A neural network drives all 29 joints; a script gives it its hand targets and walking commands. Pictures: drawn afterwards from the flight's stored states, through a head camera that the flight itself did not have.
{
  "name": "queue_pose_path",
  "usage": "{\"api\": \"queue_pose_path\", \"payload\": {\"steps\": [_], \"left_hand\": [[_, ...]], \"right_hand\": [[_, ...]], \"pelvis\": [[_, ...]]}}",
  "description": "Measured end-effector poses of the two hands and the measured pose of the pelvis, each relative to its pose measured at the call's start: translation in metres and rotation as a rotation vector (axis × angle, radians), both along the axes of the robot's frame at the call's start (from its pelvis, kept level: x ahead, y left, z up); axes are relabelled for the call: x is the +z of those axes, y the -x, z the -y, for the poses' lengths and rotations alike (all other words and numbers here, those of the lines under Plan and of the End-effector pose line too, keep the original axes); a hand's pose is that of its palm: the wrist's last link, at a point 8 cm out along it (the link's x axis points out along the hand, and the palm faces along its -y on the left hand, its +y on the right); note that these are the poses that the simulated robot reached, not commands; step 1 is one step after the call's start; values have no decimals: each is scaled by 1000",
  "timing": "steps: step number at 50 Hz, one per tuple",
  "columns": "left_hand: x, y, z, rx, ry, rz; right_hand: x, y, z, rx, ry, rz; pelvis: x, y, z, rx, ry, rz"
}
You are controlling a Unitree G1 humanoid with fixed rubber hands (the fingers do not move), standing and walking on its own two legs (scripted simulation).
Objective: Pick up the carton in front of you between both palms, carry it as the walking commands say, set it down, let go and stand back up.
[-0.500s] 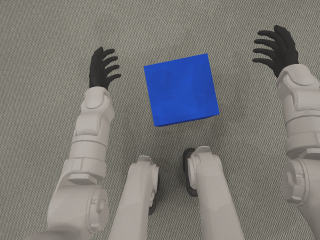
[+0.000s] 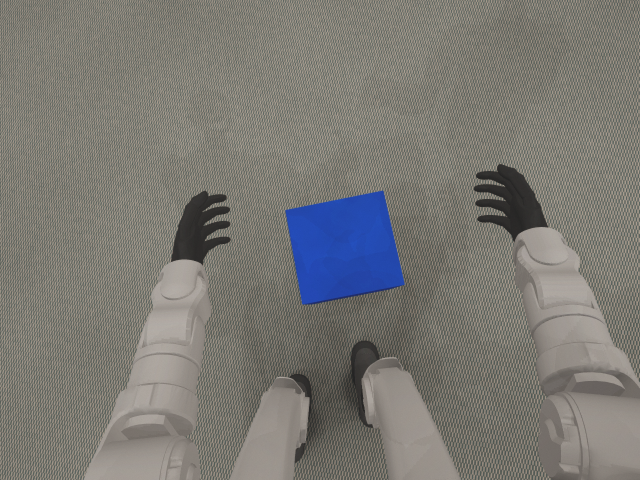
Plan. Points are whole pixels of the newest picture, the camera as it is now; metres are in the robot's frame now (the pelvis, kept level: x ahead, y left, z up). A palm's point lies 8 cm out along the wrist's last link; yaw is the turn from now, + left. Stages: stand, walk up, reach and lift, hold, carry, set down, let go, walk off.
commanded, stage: let go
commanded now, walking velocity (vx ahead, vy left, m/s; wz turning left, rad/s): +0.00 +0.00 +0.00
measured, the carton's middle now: (343, 254) +0.43 -0.02 -0.56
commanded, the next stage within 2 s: stand in 1.02 s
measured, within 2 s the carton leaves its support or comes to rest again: neither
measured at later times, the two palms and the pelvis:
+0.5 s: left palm (41, 409) +0.24 +0.26 +0.01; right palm (571, 386) +0.23 -0.20 +0.00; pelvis +0.05 +0.04 +0.09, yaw -2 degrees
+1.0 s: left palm (21, 410) +0.24 +0.27 +0.02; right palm (585, 421) +0.21 -0.20 +0.02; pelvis +0.07 +0.05 +0.09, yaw -2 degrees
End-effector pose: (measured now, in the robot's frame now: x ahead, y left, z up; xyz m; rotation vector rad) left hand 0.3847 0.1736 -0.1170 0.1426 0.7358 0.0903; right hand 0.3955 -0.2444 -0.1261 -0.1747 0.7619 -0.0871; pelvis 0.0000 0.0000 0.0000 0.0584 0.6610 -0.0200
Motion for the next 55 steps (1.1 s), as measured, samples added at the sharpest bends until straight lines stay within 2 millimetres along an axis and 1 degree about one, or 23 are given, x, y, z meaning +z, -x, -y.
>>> {"api": "queue_pose_path", "payload": {"steps": [4, 10, 14, 20, 24, 28, 31, 34, 38, 41, 48, 52, 55], "left_hand": [[20, 21, -9, -58, -27, -35], [59, 50, -31, -84, -46, -50], [81, 74, -45, -81, -37, -53], [107, 117, -67, -62, -18, -58], [123, 143, -82, -45, -14, -56], [136, 160, -96, -42, -23, -51], [142, 164, -103, -47, -32, -49], [146, 164, -107, -52, -36, -49], [145, 160, -105, -58, -27, -56], [143, 156, -100, -62, -18, -60], [142, 147, -93, -57, -17, -65], [142, 144, -93, -41, -37, -79], [141, 142, -94, -18, -59, -78]], "right_hand": [[21, 29, 2, -17, 18, -15], [56, 65, -2, -36, 10, -16], [79, 88, -11, -34, 6, -9], [110, 129, -28, -34, 1, -17], [126, 156, -41, -32, -9, -28], [137, 174, -50, -26, -13, -28], [142, 183, -54, -26, -16, -27], [145, 188, -59, -25, -18, -28], [148, 192, -62, -25, -21, -34], [149, 193, -62, -28, -20, -45], [148, 188, -50, -30, -6, -64], [148, 180, -45, -39, -5, -43], [146, 179, -40, -39, 17, -42]], "pelvis": [[19, -13, 0, -5, 10, 56], [44, -29, -7, -11, 27, 157], [57, -38, -15, -16, 39, 231], [76, -46, -27, -14, 61, 367], [85, -51, -36, -8, 76, 469], [90, -54, -45, -7, 88, 562], [92, -56, -50, -9, 94, 619], [93, -56, -53, -12, 98, 664], [93, -57, -54, -15, 101, 703], [93, -58, -53, -18, 104, 718], [92, -63, -48, -16, 105, 721], [91, -67, -42, -8, 100, 707], [90, -70, -39, 0, 92, 690]]}}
